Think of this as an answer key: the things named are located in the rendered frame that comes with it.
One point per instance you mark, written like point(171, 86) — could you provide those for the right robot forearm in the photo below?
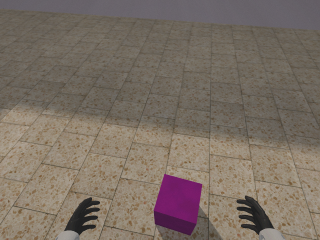
point(270, 234)

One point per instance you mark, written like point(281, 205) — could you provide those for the left robot forearm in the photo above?
point(68, 235)

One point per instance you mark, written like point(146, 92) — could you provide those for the robot right hand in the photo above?
point(259, 218)

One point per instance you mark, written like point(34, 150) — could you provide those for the robot left hand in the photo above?
point(78, 218)

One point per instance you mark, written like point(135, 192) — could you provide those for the carton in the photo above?
point(177, 204)

